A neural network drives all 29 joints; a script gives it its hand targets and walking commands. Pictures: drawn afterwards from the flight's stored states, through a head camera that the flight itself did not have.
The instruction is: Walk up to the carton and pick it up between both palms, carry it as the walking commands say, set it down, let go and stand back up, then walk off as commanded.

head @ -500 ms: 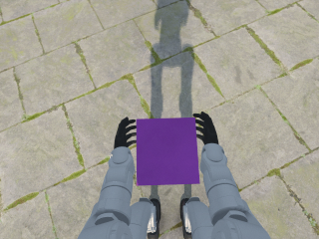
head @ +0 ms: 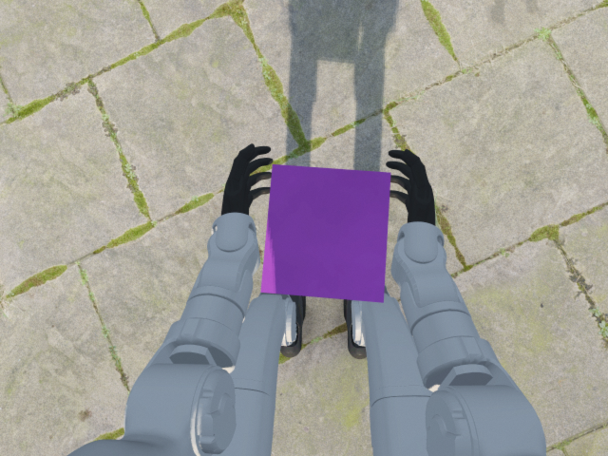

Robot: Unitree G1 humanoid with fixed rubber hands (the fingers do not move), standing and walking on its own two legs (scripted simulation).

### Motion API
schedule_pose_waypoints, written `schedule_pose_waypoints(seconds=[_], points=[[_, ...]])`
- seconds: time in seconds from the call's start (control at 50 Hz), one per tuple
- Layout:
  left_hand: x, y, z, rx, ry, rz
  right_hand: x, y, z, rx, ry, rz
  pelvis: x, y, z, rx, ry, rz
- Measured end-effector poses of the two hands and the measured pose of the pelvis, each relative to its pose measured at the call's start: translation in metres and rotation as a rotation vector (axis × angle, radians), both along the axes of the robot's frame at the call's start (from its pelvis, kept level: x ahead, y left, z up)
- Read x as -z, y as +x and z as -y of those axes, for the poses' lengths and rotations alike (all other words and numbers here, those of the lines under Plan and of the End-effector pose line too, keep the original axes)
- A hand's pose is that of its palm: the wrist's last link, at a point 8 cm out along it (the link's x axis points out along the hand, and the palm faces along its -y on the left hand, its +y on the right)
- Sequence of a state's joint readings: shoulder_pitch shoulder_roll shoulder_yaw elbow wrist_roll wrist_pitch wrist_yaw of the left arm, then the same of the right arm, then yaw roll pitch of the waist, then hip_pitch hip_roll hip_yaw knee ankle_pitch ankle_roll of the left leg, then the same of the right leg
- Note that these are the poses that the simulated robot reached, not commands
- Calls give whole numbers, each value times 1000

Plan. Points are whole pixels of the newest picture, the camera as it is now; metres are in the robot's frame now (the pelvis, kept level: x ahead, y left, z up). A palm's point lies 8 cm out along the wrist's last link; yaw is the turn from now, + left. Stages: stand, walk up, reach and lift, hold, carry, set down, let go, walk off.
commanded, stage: set down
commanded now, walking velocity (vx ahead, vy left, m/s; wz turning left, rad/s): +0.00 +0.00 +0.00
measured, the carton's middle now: (323, 240) +0.34 +0.01 -0.22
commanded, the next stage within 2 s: none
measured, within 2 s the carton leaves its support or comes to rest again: neither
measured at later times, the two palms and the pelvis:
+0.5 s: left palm (245, 195) +0.41 +0.14 -0.23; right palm (390, 195) +0.41 -0.09 -0.23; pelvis -0.03 +0.02 -0.09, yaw +1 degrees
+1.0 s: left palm (258, 185) +0.44 +0.13 -0.31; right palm (385, 184) +0.45 -0.10 -0.31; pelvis -0.06 +0.01 -0.20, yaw +3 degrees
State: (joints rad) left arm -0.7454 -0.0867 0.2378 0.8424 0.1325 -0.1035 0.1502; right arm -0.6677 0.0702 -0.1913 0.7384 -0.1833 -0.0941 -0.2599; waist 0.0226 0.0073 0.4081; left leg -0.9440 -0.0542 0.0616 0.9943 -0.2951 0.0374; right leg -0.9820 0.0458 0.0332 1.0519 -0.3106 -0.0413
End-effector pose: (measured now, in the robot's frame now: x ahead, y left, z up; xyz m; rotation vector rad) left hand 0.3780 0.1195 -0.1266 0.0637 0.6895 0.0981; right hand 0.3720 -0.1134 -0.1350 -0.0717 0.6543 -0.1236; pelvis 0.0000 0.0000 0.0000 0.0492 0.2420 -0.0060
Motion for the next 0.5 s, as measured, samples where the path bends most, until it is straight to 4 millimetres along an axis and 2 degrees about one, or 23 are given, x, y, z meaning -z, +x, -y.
schedule_pose_waypoints(seconds=[0.12, 0.24, 0.38, 0.5], points=[[28, 9, -9, 7, 5, 11, 21, 18, -11, -36, -12, 10, 21, -9, -2, -7, -3, -49], [57, 15, -18, -2, -8, -4, 47, 25, -19, -56, -36, -6, 40, -17, -9, -12, -15, -57], [92, 24, -18, -33, -66, -17, 81, 30, -19, -49, -55, -18, 65, -26, -17, -17, -32, -39], [108, 34, -17, -47, -81, 1, 96, 40, -19, -31, -31, 2, 91, -33, -20, -25, -41, -38]])
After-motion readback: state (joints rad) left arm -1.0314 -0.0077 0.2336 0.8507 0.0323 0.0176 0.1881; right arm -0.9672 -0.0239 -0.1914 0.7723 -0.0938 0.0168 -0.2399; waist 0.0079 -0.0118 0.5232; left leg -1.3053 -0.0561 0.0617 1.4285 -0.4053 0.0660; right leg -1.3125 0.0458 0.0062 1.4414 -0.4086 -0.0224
